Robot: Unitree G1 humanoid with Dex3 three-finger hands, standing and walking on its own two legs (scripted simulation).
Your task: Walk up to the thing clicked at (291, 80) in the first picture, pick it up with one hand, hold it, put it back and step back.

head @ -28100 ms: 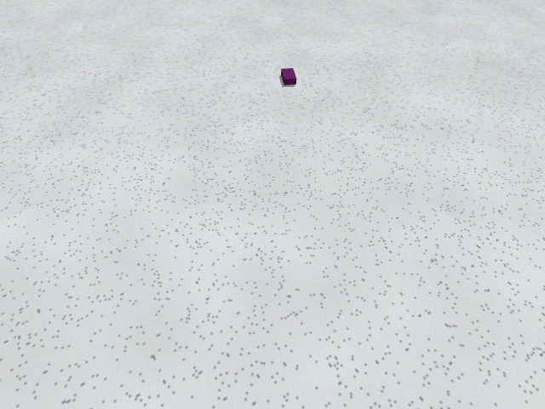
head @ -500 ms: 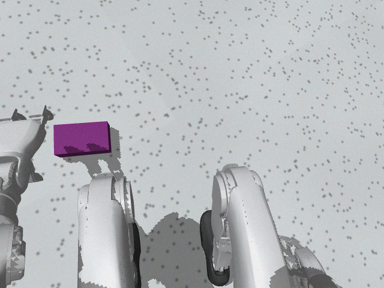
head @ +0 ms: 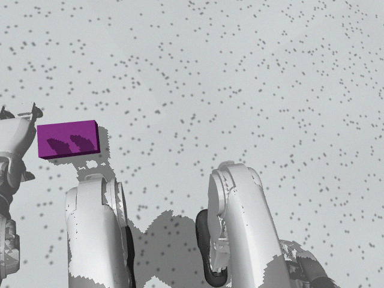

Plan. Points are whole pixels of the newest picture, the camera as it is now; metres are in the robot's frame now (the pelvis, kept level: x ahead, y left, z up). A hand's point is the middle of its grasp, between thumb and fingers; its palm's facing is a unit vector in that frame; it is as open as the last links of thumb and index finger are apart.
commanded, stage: rise first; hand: left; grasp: from above
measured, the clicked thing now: (70, 139) +0.45 +0.27 -0.31
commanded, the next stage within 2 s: approach in 1.70 s
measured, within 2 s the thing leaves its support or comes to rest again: neither
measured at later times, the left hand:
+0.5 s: hand (29, 149) +0.40 +0.31 -0.18, palm faces -0.43 -0.08 -0.90, open 14.1 cm
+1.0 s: hand (27, 143) +0.41 +0.31 -0.18, palm faces -0.43 -0.07 -0.90, open 14.0 cm
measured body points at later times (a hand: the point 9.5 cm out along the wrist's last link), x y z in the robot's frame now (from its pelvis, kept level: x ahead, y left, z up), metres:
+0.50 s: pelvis +0.00 +0.00 -0.01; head +0.23 +0.07 +0.38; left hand +0.42 +0.31 -0.13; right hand +0.08 -0.28 -0.12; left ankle +0.08 +0.13 -0.29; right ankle +0.09 -0.12 -0.29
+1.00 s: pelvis +0.00 +0.00 +0.00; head +0.23 +0.06 +0.38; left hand +0.43 +0.31 -0.13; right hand +0.07 -0.27 -0.12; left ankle +0.08 +0.13 -0.29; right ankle +0.09 -0.12 -0.29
